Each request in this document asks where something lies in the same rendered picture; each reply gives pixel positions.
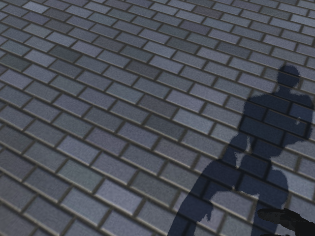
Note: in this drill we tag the right robot hand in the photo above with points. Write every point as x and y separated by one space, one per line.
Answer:
288 219

